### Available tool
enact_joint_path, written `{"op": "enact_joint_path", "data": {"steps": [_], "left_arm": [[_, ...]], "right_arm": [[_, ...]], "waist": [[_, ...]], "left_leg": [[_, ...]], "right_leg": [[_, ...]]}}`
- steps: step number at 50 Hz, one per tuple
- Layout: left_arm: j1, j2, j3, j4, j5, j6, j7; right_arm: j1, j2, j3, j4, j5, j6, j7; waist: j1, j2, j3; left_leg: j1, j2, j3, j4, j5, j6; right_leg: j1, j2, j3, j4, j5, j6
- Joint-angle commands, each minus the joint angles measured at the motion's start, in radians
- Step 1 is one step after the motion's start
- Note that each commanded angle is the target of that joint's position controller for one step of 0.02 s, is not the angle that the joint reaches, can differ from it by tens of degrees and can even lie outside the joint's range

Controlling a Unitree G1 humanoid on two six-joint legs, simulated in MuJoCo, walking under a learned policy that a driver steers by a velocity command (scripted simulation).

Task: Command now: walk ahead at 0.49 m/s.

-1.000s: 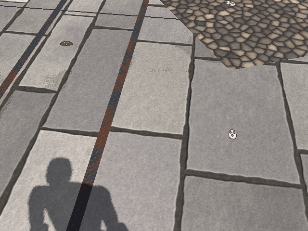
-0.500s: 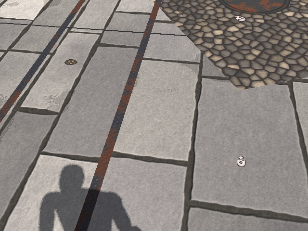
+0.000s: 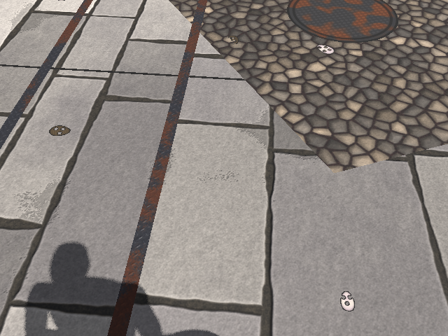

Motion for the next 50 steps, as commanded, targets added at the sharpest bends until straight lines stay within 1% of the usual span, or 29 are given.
{"op": "enact_joint_path", "data": {"steps": [1, 5, 8, 10, 12, 13, 14, 15, 16, 17, 18, 19, 20, 21, 23, 26, 28, 32, 37, 40, 41, 42, 43, 44, 45, 46, 47, 48, 50], "left_arm": [[0.035, 0.046, 0.014, -0.042, 0.013, 0.003, 0.007], [-0.129, 0.029, 0.007, -0.085, 0.003, -0.009, -0.006], [-0.217, 0.033, 0.002, -0.114, -0.007, -0.012, -0.023], [-0.251, 0.043, 0.003, -0.135, -0.010, -0.018, -0.037], [-0.228, 0.065, 0.009, -0.141, -0.010, -0.027, -0.047], [-0.174, 0.084, 0.019, -0.130, -0.009, -0.031, -0.049], [-0.047, 0.119, 0.040, -0.092, -0.007, -0.033, -0.046], [0.158, 0.190, 0.068, -0.040, -0.002, -0.035, -0.038], [0.294, 0.307, 0.097, -0.013, 0.015, -0.027, -0.036], [0.310, 0.230, 0.075, -0.009, 0.012, -0.026, -0.040], [0.218, 0.167, 0.054, -0.024, 0.007, -0.028, -0.040], [0.117, 0.130, 0.040, -0.049, 0.005, -0.026, -0.039], [0.049, 0.098, 0.030, -0.060, 0.008, -0.024, -0.045], [0.019, 0.074, 0.022, -0.060, 0.014, -0.026, -0.049], [0.035, 0.072, 0.022, -0.037, 0.017, -0.031, -0.054], [0.091, 0.110, 0.033, -0.004, 0.018, -0.032, -0.040], [0.123, 0.113, 0.033, 0.010, 0.015, -0.024, -0.029], [0.176, 0.128, 0.034, 0.034, 0.006, -0.016, -0.015], [0.245, 0.136, 0.041, 0.081, -0.003, 0.002, -0.008], [0.223, 0.153, 0.050, 0.085, -0.006, 0.015, -0.002], [0.202, 0.163, 0.053, 0.081, -0.005, 0.020, -0.001], [0.181, 0.154, 0.049, 0.076, -0.002, 0.026, -0.002], [0.174, 0.127, 0.036, 0.059, 0.008, 0.027, -0.002], [0.291, 0.017, 0.003, 0.048, 0.013, 0.008, -0.014], [0.286, 0.021, 0.000, 0.063, 0.001, -0.020, -0.021], [0.193, 0.115, 0.025, 0.035, -0.028, -0.037, -0.025], [0.116, 0.130, 0.028, 0.011, -0.034, -0.042, -0.021], [0.076, 0.123, 0.033, 0.004, -0.020, -0.037, -0.012], [0.117, 0.083, 0.039, 0.015, -0.007, -0.007, -0.004]], "right_arm": [[-0.041, -0.131, -0.020, -0.054, 0.001, -0.018, -0.019], [0.041, -0.159, -0.025, -0.037, 0.017, -0.005, -0.035], [0.095, -0.169, -0.029, -0.015, 0.026, 0.006, -0.036], [0.114, -0.170, -0.031, -0.004, 0.027, 0.016, -0.038], [0.105, -0.181, -0.038, -0.003, 0.027, 0.027, -0.040], [0.086, -0.189, -0.039, -0.007, 0.027, 0.033, -0.041], [0.067, -0.177, -0.034, -0.013, 0.022, 0.038, -0.040], [0.058, -0.138, -0.017, -0.033, 0.008, 0.038, -0.040], [0.160, -0.023, 0.018, -0.051, 0.004, 0.016, -0.030], [0.162, -0.056, 0.014, -0.036, 0.020, -0.012, -0.025], [0.069, -0.154, -0.012, -0.062, 0.047, -0.027, -0.021], [0.002, -0.162, -0.015, -0.081, 0.049, -0.029, -0.025], [-0.033, -0.149, -0.019, -0.085, 0.035, -0.022, -0.031], [-0.026, -0.135, -0.025, -0.084, 0.025, -0.008, -0.036], [0.011, -0.088, -0.022, -0.072, 0.021, 0.018, -0.038], [-0.061, -0.090, -0.028, -0.102, 0.013, 0.030, -0.043], [-0.140, -0.083, -0.029, -0.129, 0.010, 0.028, -0.041], [-0.282, -0.064, -0.022, -0.167, 0.016, 0.020, -0.029], [-0.405, -0.069, -0.016, -0.216, 0.026, 0.009, -0.004], [-0.378, -0.095, -0.025, -0.222, 0.027, -0.002, 0.010], [-0.316, -0.117, -0.036, -0.208, 0.026, -0.004, 0.009], [-0.179, -0.151, -0.058, -0.165, 0.024, -0.004, 0.005], [0.011, -0.211, -0.083, -0.113, 0.019, -0.003, -0.004], [0.151, -0.312, -0.108, -0.086, 0.000, 0.004, -0.010], [0.152, -0.253, -0.086, -0.084, 0.009, 0.007, -0.008], [0.069, -0.196, -0.068, -0.093, 0.018, 0.004, -0.008], [-0.027, -0.159, -0.056, -0.118, 0.018, 0.004, -0.009], [-0.097, -0.126, -0.046, -0.127, 0.010, 0.002, -0.005], [-0.136, -0.089, -0.035, -0.120, -0.004, -0.004, 0.003]], "waist": [[0.047, 0.076, 0.056], [-0.012, 0.076, 0.055], [-0.046, 0.085, 0.073], [-0.048, 0.090, 0.083], [-0.022, 0.103, 0.068], [0.015, 0.114, 0.040], [0.080, 0.106, -0.033], [0.158, 0.055, -0.177], [0.143, -0.194, -0.326], [0.148, -0.223, -0.392], [0.130, -0.151, -0.241], [0.100, -0.079, -0.155], [0.071, -0.021, -0.088], [0.038, -0.032, -0.055], [0.011, -0.042, -0.035], [0.012, -0.016, 0.004], [0.029, -0.015, 0.019], [0.071, -0.020, 0.051], [0.101, -0.022, 0.098], [0.063, -0.038, 0.069], [0.026, -0.054, 0.027], [-0.045, -0.049, -0.051], [-0.117, -0.007, -0.180], [-0.093, 0.222, -0.340], [-0.092, 0.287, -0.413], [-0.081, 0.227, -0.263], [-0.052, 0.155, -0.157], [-0.018, 0.089, -0.081], [0.041, 0.126, -0.043]], "left_leg": [[-0.110, 0.278, -0.205, -0.206, 0.070, 0.171], [-0.017, 0.264, -0.160, -0.190, 0.085, 0.127], [0.074, 0.294, -0.164, -0.158, 0.058, 0.121], [0.146, 0.327, -0.178, -0.118, 0.060, 0.113], [0.190, 0.351, -0.192, -0.063, 0.111, 0.097], [0.192, 0.344, -0.182, -0.001, 0.228, 0.084], [0.173, 0.297, -0.142, 0.150, 0.394, 0.061], [0.032, 0.236, -0.086, 0.421, 0.365, 0.026], [-0.395, 0.067, -0.010, 0.834, -0.011, -0.056], [-0.543, 0.042, -0.165, 1.000, -0.419, -0.046], [-0.628, 0.106, -0.185, 1.061, -0.363, -0.023], [-0.609, 0.164, -0.155, 1.030, -0.263, -0.016], [-0.569, 0.199, -0.138, 0.964, -0.192, -0.022], [-0.507, 0.228, -0.141, 0.903, -0.143, -0.026], [-0.444, 0.234, -0.124, 0.858, -0.097, -0.039], [-0.528, 0.240, -0.120, 0.745, 0.006, -0.062], [-0.569, 0.238, -0.115, 0.627, 0.097, -0.072], [-0.527, 0.204, -0.081, 0.397, 0.239, -0.071], [-0.556, 0.184, -0.079, 0.269, 0.184, -0.046], [-0.461, 0.155, -0.057, 0.228, 0.078, -0.010], [-0.350, 0.122, -0.029, 0.221, 0.054, 0.005], [-0.163, 0.085, 0.001, 0.207, 0.059, 0.029], [0.137, 0.158, -0.082, 0.241, 0.086, 0.075], [0.555, 0.424, -0.528, 0.195, -0.052, 0.233], [0.601, 0.494, -0.815, 0.027, -0.133, 0.267], [0.480, 0.459, -0.687, 0.011, -0.171, 0.208], [0.315, 0.425, -0.539, -0.010, -0.117, 0.171], [0.158, 0.383, -0.433, -0.048, -0.042, 0.149], [-0.001, 0.322, -0.316, -0.111, 0.020, 0.128]], "right_leg": [[-0.019, -0.042, 0.001, -0.140, 0.161, 0.027], [0.011, 0.003, -0.037, -0.431, 0.307, 0.035], [0.015, 0.024, -0.047, -0.533, 0.281, 0.036], [0.007, 0.032, -0.042, -0.582, 0.217, 0.016], [0.065, 0.049, -0.051, -0.624, 0.135, -0.012], [0.153, 0.073, -0.073, -0.644, 0.106, -0.029], [0.321, 0.108, -0.100, -0.666, 0.098, -0.053], [0.615, 0.024, -0.006, -0.637, 0.124, -0.109], [1.028, -0.229, 0.427, -0.693, 0.016, -0.265], [1.075, -0.284, 0.689, -0.833, -0.065, -0.302], [0.952, -0.251, 0.550, -0.841, -0.069, -0.244], [0.804, -0.211, 0.400, -0.858, 0.007, -0.209], [0.670, -0.166, 0.300, -0.897, 0.077, -0.192], [0.581, -0.126, 0.224, -0.934, 0.118, -0.172], [0.503, -0.092, 0.148, -0.979, 0.194, -0.178], [0.517, -0.089, 0.087, -1.005, 0.310, -0.190], [0.543, -0.083, 0.059, -1.013, 0.323, -0.181], [0.566, -0.063, 0.007, -1.034, 0.257, -0.155], [0.716, -0.121, 0.013, -0.986, 0.252, -0.149], [0.768, -0.143, 0.012, -0.905, 0.398, -0.127], [0.763, -0.132, -0.001, -0.835, 0.557, -0.116], [0.729, -0.088, -0.036, -0.679, 0.696, -0.094], [0.566, -0.033, -0.074, -0.428, 0.598, -0.061], [0.143, 0.132, -0.112, -0.008, 0.162, 0.016], [-0.009, 0.187, 0.041, 0.169, -0.363, 0.012], [-0.102, 0.120, 0.069, 0.237, -0.325, -0.010], [-0.099, 0.061, 0.033, 0.203, -0.227, -0.022], [-0.053, 0.020, 0.013, 0.135, -0.147, -0.020], [0.069, -0.022, 0.018, 0.045, -0.070, -0.018]]}}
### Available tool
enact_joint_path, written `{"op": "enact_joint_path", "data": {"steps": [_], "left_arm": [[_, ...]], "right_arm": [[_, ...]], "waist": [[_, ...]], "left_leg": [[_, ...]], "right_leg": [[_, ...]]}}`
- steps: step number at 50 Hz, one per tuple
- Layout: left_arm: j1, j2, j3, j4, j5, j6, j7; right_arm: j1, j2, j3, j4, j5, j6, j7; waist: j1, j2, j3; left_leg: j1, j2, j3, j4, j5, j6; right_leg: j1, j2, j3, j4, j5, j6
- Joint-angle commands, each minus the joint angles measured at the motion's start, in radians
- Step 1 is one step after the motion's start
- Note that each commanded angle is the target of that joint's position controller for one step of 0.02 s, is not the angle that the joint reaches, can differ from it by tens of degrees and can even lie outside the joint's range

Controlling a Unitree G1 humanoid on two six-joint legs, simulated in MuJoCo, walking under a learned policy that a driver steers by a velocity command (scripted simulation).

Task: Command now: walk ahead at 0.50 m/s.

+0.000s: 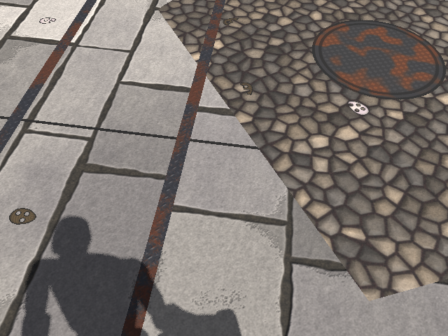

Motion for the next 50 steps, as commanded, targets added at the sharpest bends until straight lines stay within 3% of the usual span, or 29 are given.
{"op": "enact_joint_path", "data": {"steps": [1, 4, 6, 10, 15, 18, 19, 20, 21, 22, 23, 24, 25, 26, 27, 29, 31, 34, 36, 39, 41, 43, 45, 46, 47, 48, 49, 50], "left_arm": [[0.049, 0.052, 0.024, -0.048, 0.006, 0.010, 0.011], [-0.028, 0.058, 0.030, -0.079, 0.015, 0.023, 0.016], [-0.104, 0.055, 0.032, -0.103, 0.021, 0.020, 0.014], [-0.238, 0.030, 0.021, -0.139, 0.015, 0.011, 0.000], [-0.373, 0.032, 0.010, -0.190, 0.004, 0.001, -0.028], [-0.359, 0.058, 0.014, -0.202, 0.001, -0.009, -0.044], [-0.306, 0.079, 0.024, -0.191, 0.002, -0.012, -0.044], [-0.190, 0.108, 0.042, -0.157, 0.006, -0.013, -0.041], [-0.009, 0.164, 0.068, -0.102, 0.011, -0.012, -0.033], [0.150, 0.264, 0.092, -0.074, 0.032, -0.010, -0.025], [0.174, 0.236, 0.080, -0.061, 0.019, -0.005, -0.029], [0.110, 0.167, 0.057, -0.072, 0.012, -0.006, -0.029], [0.022, 0.129, 0.045, -0.094, 0.014, -0.005, -0.026], [-0.054, 0.100, 0.035, -0.105, 0.022, -0.007, -0.028], [-0.096, 0.068, 0.025, -0.108, 0.030, -0.013, -0.030], [-0.100, 0.057, 0.024, -0.090, 0.037, -0.021, -0.033], [-0.072, 0.085, 0.032, -0.069, 0.042, -0.028, -0.023], [-0.040, 0.103, 0.037, -0.050, 0.045, -0.027, -0.005], [-0.067, 0.101, 0.032, -0.055, 0.048, -0.023, 0.005], [-0.049, 0.121, 0.032, -0.047, 0.039, -0.009, 0.028], [-0.025, 0.138, 0.037, -0.036, 0.028, 0.009, 0.038], [-0.032, 0.159, 0.046, -0.035, 0.014, 0.029, 0.045], [-0.070, 0.180, 0.057, -0.053, 0.001, 0.047, 0.054], [-0.093, 0.180, 0.058, -0.065, -0.003, 0.055, 0.057], [-0.068, 0.173, 0.055, -0.073, 0.004, 0.057, 0.054], [-0.015, 0.080, 0.026, -0.106, 0.058, 0.048, 0.042], [0.062, 0.051, 0.007, -0.127, 0.052, 0.032, 0.025], [-0.007, 0.120, 0.024, -0.126, 0.020, 0.023, 0.011]], "right_arm": [[0.018, -0.079, -0.012, -0.025, -0.008, -0.017, 0.004], [0.073, -0.125, -0.022, 0.003, -0.007, -0.020, -0.014], [0.112, -0.130, -0.022, 0.018, -0.004, -0.013, -0.027], [0.170, -0.139, -0.021, 0.039, 0.006, -0.004, -0.038], [0.251, -0.151, -0.027, 0.083, 0.014, 0.015, -0.043], [0.239, -0.166, -0.037, 0.091, 0.018, 0.028, -0.048], [0.218, -0.175, -0.040, 0.087, 0.019, 0.031, -0.049], [0.191, -0.173, -0.038, 0.081, 0.020, 0.036, -0.049], [0.183, -0.145, -0.027, 0.069, 0.013, 0.038, -0.048], [0.268, -0.059, 0.001, 0.047, -0.001, 0.026, -0.042], [0.299, -0.015, 0.018, 0.062, 0.009, 0.000, -0.033], [0.218, -0.121, -0.010, 0.046, 0.035, -0.021, -0.028], [0.131, -0.143, -0.014, 0.019, 0.049, -0.030, -0.027], [0.096, -0.131, -0.017, 0.017, 0.043, -0.026, -0.033], [0.099, -0.123, -0.025, 0.023, 0.033, -0.011, -0.040], [0.147, -0.072, -0.024, 0.041, 0.033, 0.023, -0.043], [0.130, -0.062, -0.028, 0.033, 0.034, 0.040, -0.048], [0.051, -0.069, -0.037, 0.004, 0.025, 0.044, -0.045], [0.012, -0.060, -0.036, -0.013, 0.016, 0.038, -0.037], [-0.105, -0.026, -0.019, -0.067, -0.001, 0.035, -0.018], [-0.132, -0.031, -0.017, -0.097, 0.001, 0.043, -0.004], [-0.129, -0.054, -0.024, -0.125, 0.003, 0.049, 0.008], [-0.054, -0.097, -0.042, -0.130, 0.001, 0.050, 0.018], [0.043, -0.132, -0.061, -0.111, 0.003, 0.046, 0.020], [0.131, -0.197, -0.087, -0.096, 0.001, 0.042, 0.008], [0.155, -0.293, -0.104, -0.104, -0.005, 0.048, -0.018], [0.133, -0.312, -0.097, -0.144, -0.018, 0.046, -0.016], [0.118, -0.247, -0.082, -0.170, -0.014, 0.053, -0.011]], "waist": [[0.022, 0.118, -0.058], [0.019, 0.089, -0.014], [0.000, 0.079, -0.001], [-0.041, 0.086, 0.024], [-0.083, 0.085, 0.068], [-0.050, 0.105, 0.051], [-0.016, 0.119, 0.017], [0.050, 0.119, -0.051], [0.122, 0.092, -0.169], [0.120, -0.097, -0.341], [0.108, -0.252, -0.438], [0.113, -0.170, -0.324], [0.093, -0.112, -0.206], [0.059, -0.030, -0.125], [0.025, -0.028, -0.085], [-0.009, -0.050, -0.058], [-0.017, -0.040, -0.023], [-0.004, -0.021, 0.004], [-0.008, -0.022, 0.021], [0.029, -0.023, 0.028], [0.040, -0.030, 0.019], [0.028, -0.046, 0.004], [-0.018, -0.067, -0.043], [-0.069, -0.047, -0.090], [-0.106, 0.028, -0.150], [-0.046, 0.249, -0.253], [-0.006, 0.308, -0.440], [-0.056, 0.146, -0.448]], "left_leg": [[0.135, 0.250, -0.281, -0.304, 0.072, 0.163], [0.138, 0.249, -0.223, -0.341, 0.163, 0.179], [0.180, 0.245, -0.198, -0.346, 0.197, 0.168], [0.219, 0.217, -0.136, -0.354, 0.179, 0.135], [0.368, 0.270, -0.139, -0.302, 0.178, 0.133], [0.434, 0.305, -0.146, -0.228, 0.299, 0.112], [0.433, 0.298, -0.136, -0.170, 0.440, 0.100], [0.410, 0.263, -0.103, -0.040, 0.599, 0.080], [0.293, 0.205, -0.061, 0.179, 0.584, 0.048], [-0.070, 0.084, -0.009, 0.576, 0.219, -0.015], [-0.302, -0.034, -0.109, 0.810, -0.403, -0.038], [-0.404, 0.036, -0.186, 0.902, -0.388, -0.014], [-0.426, 0.089, -0.156, 0.890, -0.303, 0.001], [-0.384, 0.134, -0.138, 0.826, -0.219, 0.000], [-0.325, 0.168, -0.145, 0.759, -0.168, 0.000], [-0.243, 0.183, -0.153, 0.710, -0.125, -0.005], [-0.283, 0.179, -0.169, 0.667, -0.064, -0.014], [-0.384, 0.159, -0.205, 0.538, 0.085, -0.027], [-0.339, 0.136, -0.170, 0.400, 0.188, -0.034], [-0.249, 0.111, -0.061, 0.242, 0.289, -0.040], [-0.257, 0.102, -0.043, 0.193, 0.255, -0.037], [-0.259, 0.087, -0.030, 0.162, 0.151, -0.017], [-0.170, 0.040, 0.006, 0.139, 0.040, 0.015], [-0.055, 0.004, 0.021, 0.062, 0.077, 0.039], [0.122, 0.009, -0.040, -0.028, 0.309, 0.077], [0.405, 0.233, -0.329, 0.072, 0.819, 0.175], [0.623, 0.435, -0.745, 0.007, 0.832, 0.406], [0.561, 0.381, -0.661, -0.043, 0.652, 0.361]], "right_leg": [[-0.141, -0.096, 0.038, -0.026, 0.094, -0.003], [-0.227, -0.106, 0.030, -0.145, 0.205, 0.025], [-0.283, -0.104, 0.026, -0.259, 0.305, 0.039], [-0.255, -0.067, -0.009, -0.490, 0.460, 0.040], [-0.283, -0.038, -0.022, -0.628, 0.406, 0.025], [-0.215, -0.016, -0.033, -0.675, 0.300, -0.012], [-0.120, 0.012, -0.055, -0.685, 0.272, -0.028], [0.048, 0.049, -0.087, -0.706, 0.280, -0.052], [0.321, 0.023, -0.055, -0.683, 0.310, -0.090], [0.734, -0.237, 0.317, -0.683, 0.264, -0.219], [0.871, -0.360, 0.696, -0.856, 0.138, -0.310], [0.780, -0.322, 0.614, -0.881, 0.068, -0.256], [0.632, -0.286, 0.463, -0.897, 0.108, -0.217], [0.474, -0.252, 0.344, -0.936, 0.184, -0.193], [0.372, -0.216, 0.259, -0.972, 0.226, -0.170], [0.268, -0.190, 0.166, -1.030, 0.256, -0.161], [0.245, -0.189, 0.093, -1.065, 0.308, -0.165], [0.293, -0.188, 0.011, -1.080, 0.374, -0.150], [0.272, -0.154, -0.092, -1.060, 0.542, -0.122], [0.264, -0.141, -0.186, -1.017, 0.690, -0.097], [0.347, -0.168, -0.195, -0.962, 0.734, -0.096], [0.427, -0.201, -0.193, -0.886, 0.803, -0.085], [0.459, -0.209, -0.193, -0.744, 0.955, -0.062], [0.452, -0.178, -0.207, -0.598, 0.957, -0.035], [0.369, -0.108, -0.225, -0.376, 0.792, 0.021], [0.077, 0.000, -0.220, -0.048, 0.070, 0.085], [-0.171, 0.158, -0.038, 0.238, -0.410, 0.116], [-0.212, 0.092, 0.084, 0.273, -0.329, 0.093]]}}
Over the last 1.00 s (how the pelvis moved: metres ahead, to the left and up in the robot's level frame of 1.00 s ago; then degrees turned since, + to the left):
0.55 -0.01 -0.01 1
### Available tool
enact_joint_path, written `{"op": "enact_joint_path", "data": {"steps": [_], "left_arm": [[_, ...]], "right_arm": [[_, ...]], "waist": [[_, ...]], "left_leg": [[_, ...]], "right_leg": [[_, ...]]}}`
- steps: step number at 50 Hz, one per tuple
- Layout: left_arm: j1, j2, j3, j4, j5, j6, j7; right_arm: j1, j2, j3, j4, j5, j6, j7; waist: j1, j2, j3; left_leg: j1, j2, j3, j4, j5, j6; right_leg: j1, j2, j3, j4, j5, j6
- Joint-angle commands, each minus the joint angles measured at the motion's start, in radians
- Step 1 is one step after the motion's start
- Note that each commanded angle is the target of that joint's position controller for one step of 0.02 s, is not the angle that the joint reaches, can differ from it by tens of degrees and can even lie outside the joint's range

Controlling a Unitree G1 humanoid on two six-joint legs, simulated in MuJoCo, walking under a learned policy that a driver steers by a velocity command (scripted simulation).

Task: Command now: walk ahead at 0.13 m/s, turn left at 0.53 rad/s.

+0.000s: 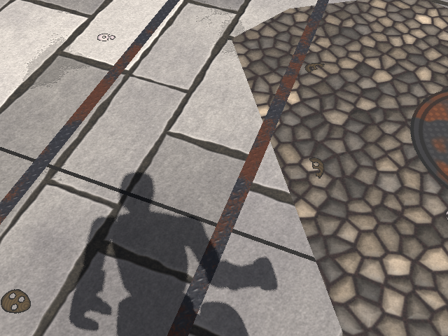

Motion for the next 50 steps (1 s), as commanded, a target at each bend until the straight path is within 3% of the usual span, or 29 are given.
{"op": "enact_joint_path", "data": {"steps": [1, 2, 3, 4, 5, 8, 10, 13, 15, 17, 19, 20, 21, 22, 25, 28, 30, 31, 32, 33, 34, 35, 36, 38, 42, 46, 48, 49, 50], "left_arm": [[0.024, 0.114, 0.015, -0.101, -0.026, -0.025, -0.018], [0.003, 0.109, 0.019, -0.090, -0.015, -0.012, -0.003], [-0.008, 0.128, 0.029, -0.098, -0.001, 0.005, 0.011], [-0.007, 0.129, 0.033, -0.105, 0.004, 0.019, 0.014], [0.004, 0.114, 0.032, -0.109, 0.007, 0.027, 0.018], [0.037, 0.089, 0.026, -0.096, 0.004, 0.033, 0.028], [0.030, 0.082, 0.021, -0.092, 0.002, 0.040, 0.029], [0.008, 0.062, 0.010, -0.087, -0.003, 0.044, 0.020], [-0.003, 0.075, 0.010, -0.087, -0.009, 0.040, 0.011], [-0.009, 0.096, 0.015, -0.096, -0.013, 0.033, 0.003], [0.004, 0.111, 0.016, -0.101, -0.003, 0.028, -0.006], [0.007, 0.149, 0.021, -0.111, 0.009, 0.026, -0.008], [-0.005, 0.211, 0.038, -0.116, -0.001, 0.029, -0.007], [0.002, 0.205, 0.047, -0.112, -0.013, 0.032, -0.012], [0.010, 0.179, 0.047, -0.134, -0.001, 0.024, -0.002], [-0.023, 0.184, 0.057, -0.155, -0.024, 0.024, 0.008], [-0.053, 0.162, 0.055, -0.179, -0.035, 0.043, 0.015], [-0.039, 0.116, 0.043, -0.196, -0.026, 0.048, 0.014], [0.007, 0.087, 0.034, -0.217, -0.026, 0.048, 0.006], [0.015, 0.142, 0.052, -0.206, -0.013, 0.046, 0.002], [0.014, 0.182, 0.071, -0.195, -0.023, 0.051, -0.004], [0.029, 0.166, 0.073, -0.180, -0.029, 0.064, -0.001], [0.025, 0.148, 0.067, -0.180, -0.026, 0.075, 0.001], [-0.014, 0.108, 0.052, -0.203, -0.027, 0.082, -0.003], [-0.091, 0.078, 0.028, -0.270, -0.029, 0.077, -0.028], [-0.081, 0.117, 0.039, -0.297, -0.029, 0.085, -0.052], [-0.031, 0.120, 0.048, -0.289, -0.026, 0.091, -0.060], [0.008, 0.140, 0.059, -0.277, -0.021, 0.093, -0.054], [0.058, 0.220, 0.085, -0.276, -0.020, 0.091, -0.039]], "right_arm": [[0.129, -0.180, -0.044, -0.075, 0.006, 0.004, -0.014], [0.074, -0.152, -0.037, -0.084, 0.021, 0.010, -0.019], [0.046, -0.134, -0.031, -0.091, 0.024, 0.017, -0.025], [0.038, -0.134, -0.031, -0.098, 0.011, 0.024, -0.030], [0.035, -0.144, -0.034, -0.105, 0.000, 0.026, -0.033], [0.049, -0.150, -0.034, -0.114, -0.003, 0.025, -0.050], [0.045, -0.122, -0.019, -0.111, -0.008, 0.029, -0.058], [0.028, -0.072, 0.008, -0.088, -0.027, 0.029, -0.057], [0.037, -0.083, 0.010, -0.066, -0.032, 0.025, -0.051], [0.025, -0.114, 0.006, -0.061, -0.021, 0.030, -0.053], [0.057, -0.125, 0.004, -0.047, -0.002, 0.035, -0.060], [0.069, -0.122, 0.003, -0.052, -0.002, 0.033, -0.067], [0.108, -0.105, 0.001, -0.062, -0.013, 0.029, -0.069], [0.047, -0.092, -0.001, -0.074, -0.017, 0.027, -0.072], [-0.020, -0.070, -0.008, -0.096, -0.003, 0.040, -0.074], [0.015, -0.047, -0.010, -0.095, 0.003, 0.034, -0.065], [0.076, -0.077, -0.023, -0.079, 0.006, 0.031, -0.062], [0.110, -0.137, -0.039, -0.081, -0.004, 0.037, -0.065], [0.107, -0.190, -0.050, -0.073, -0.015, 0.048, -0.060], [0.104, -0.144, -0.037, -0.092, -0.018, 0.042, -0.061], [0.084, -0.114, -0.024, -0.106, -0.019, 0.034, -0.064], [0.029, -0.115, -0.022, -0.120, -0.014, 0.030, -0.067], [-0.003, -0.122, -0.024, -0.121, -0.002, 0.027, -0.068], [0.016, -0.139, -0.026, -0.106, -0.006, 0.032, -0.077], [0.055, -0.176, -0.039, -0.090, -0.002, 0.047, -0.088], [0.056, -0.213, -0.051, -0.085, 0.014, 0.054, -0.077], [0.037, -0.211, -0.051, -0.081, 0.035, 0.053, -0.072], [0.077, -0.185, -0.045, -0.061, 0.035, 0.050, -0.068], [0.114, -0.139, -0.034, -0.055, 0.008, 0.047, -0.060]], "waist": [[-0.056, 0.057, -0.362], [-0.029, -0.028, -0.258], [-0.009, -0.009, -0.209], [0.008, 0.030, -0.191], [0.017, 0.061, -0.188], [0.016, 0.081, -0.228], [0.007, 0.087, -0.244], [-0.004, 0.119, -0.212], [-0.018, 0.130, -0.173], [-0.011, 0.117, -0.134], [0.000, 0.080, -0.110], [-0.016, 0.020, -0.109], [-0.071, -0.132, -0.114], [-0.043, -0.222, -0.088], [-0.006, -0.248, -0.079], [-0.029, -0.214, -0.130], [-0.048, -0.161, -0.176], [-0.036, -0.015, -0.201], [-0.001, 0.258, -0.178], [-0.021, 0.239, -0.183], [-0.012, 0.127, -0.165], [0.019, 0.061, -0.140], [0.023, 0.057, -0.108], [0.003, 0.087, -0.092], [-0.038, 0.136, -0.138], [-0.034, 0.168, -0.148], [0.003, 0.159, -0.142], [0.011, 0.119, -0.147], [0.008, -0.062, -0.163]], "left_leg": [[0.623, 0.335, -0.501, -0.193, 0.449, 0.270], [0.477, 0.283, -0.422, -0.225, 0.324, 0.213], [0.357, 0.254, -0.393, -0.251, 0.234, 0.189], [0.274, 0.224, -0.379, -0.274, 0.185, 0.177], [0.235, 0.204, -0.367, -0.283, 0.189, 0.174], [0.251, 0.207, -0.325, -0.269, 0.241, 0.171], [0.240, 0.203, -0.296, -0.274, 0.154, 0.156], [0.164, 0.181, -0.245, -0.314, -0.064, 0.130], [0.158, 0.193, -0.247, -0.320, -0.156, 0.125], [0.190, 0.206, -0.261, -0.289, -0.189, 0.113], [0.229, 0.193, -0.257, -0.237, -0.156, 0.063], [0.232, 0.159, -0.220, -0.156, -0.115, 0.023], [0.204, 0.056, -0.110, -0.069, -0.138, -0.019], [0.199, -0.017, -0.002, 0.005, -0.146, -0.060], [0.123, -0.036, -0.025, 0.088, -0.202, -0.062], [0.162, -0.025, -0.051, 0.002, -0.233, -0.051], [0.345, 0.035, -0.075, -0.140, -0.025, -0.040], [0.461, 0.173, -0.192, -0.178, 0.154, 0.006], [0.509, 0.353, -0.399, -0.224, 0.354, 0.134], [0.514, 0.464, -0.480, -0.240, 0.462, 0.230], [0.489, 0.444, -0.426, -0.241, 0.464, 0.230], [0.456, 0.389, -0.333, -0.236, 0.413, 0.187], [0.438, 0.359, -0.271, -0.246, 0.370, 0.156], [0.422, 0.308, -0.170, -0.266, 0.363, 0.140], [0.460, 0.314, -0.075, -0.261, 0.354, 0.140], [0.436, 0.348, -0.039, -0.228, 0.309, 0.116], [0.395, 0.337, 0.001, -0.155, 0.221, 0.059], [0.336, 0.305, 0.043, -0.075, 0.129, 0.002], [0.159, 0.228, 0.130, 0.140, -0.085, -0.088]], "right_leg": [[-0.434, 0.022, 0.182, 0.408, -0.013, -0.004], [-0.424, -0.019, 0.171, 0.321, 0.057, 0.002], [-0.379, -0.040, 0.174, 0.241, 0.097, 0.003], [-0.318, -0.036, 0.168, 0.202, 0.126, 0.003], [-0.291, -0.022, 0.159, 0.163, 0.147, 0.007], [-0.285, -0.023, 0.154, 0.055, 0.192, 0.029], [-0.252, -0.048, 0.154, -0.007, 0.242, 0.039], [-0.126, -0.069, 0.142, -0.155, 0.296, 0.039], [-0.078, -0.058, 0.124, -0.233, 0.280, 0.030], [-0.065, -0.035, 0.093, -0.342, 0.280, 0.007], [-0.029, -0.027, 0.095, -0.501, 0.395, -0.034], [-0.022, -0.085, 0.179, -0.522, 0.550, -0.067], [-0.015, -0.146, 0.275, -0.537, 0.650, -0.119], [-0.070, -0.183, 0.365, -0.609, 0.548, -0.174], [-0.005, -0.225, 0.489, -0.635, 0.591, -0.214], [0.054, -0.196, 0.486, -0.565, 0.723, -0.202], [-0.024, -0.130, 0.437, -0.493, 0.632, -0.142], [-0.143, -0.051, 0.354, -0.338, 0.455, -0.094], [-0.325, 0.073, 0.202, -0.214, 0.125, -0.035], [-0.383, 0.040, 0.196, 0.033, -0.098, 0.002], [-0.401, 0.026, 0.221, 0.177, -0.077, 0.010], [-0.402, 0.011, 0.217, 0.217, -0.017, 0.019], [-0.421, -0.005, 0.215, 0.197, 0.051, 0.030], [-0.403, -0.011, 0.163, 0.136, 0.136, 0.051], [-0.300, -0.028, 0.096, -0.102, 0.186, 0.056], [-0.162, -0.009, 0.030, -0.283, 0.222, 0.013], [-0.049, 0.016, -0.003, -0.462, 0.341, -0.034], [0.056, 0.036, 0.014, -0.551, 0.426, -0.067], [0.229, -0.081, 0.201, -0.603, 0.703, -0.127]]}}
Over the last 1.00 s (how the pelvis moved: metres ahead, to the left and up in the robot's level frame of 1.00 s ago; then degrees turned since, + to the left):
0.51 -0.02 -0.02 13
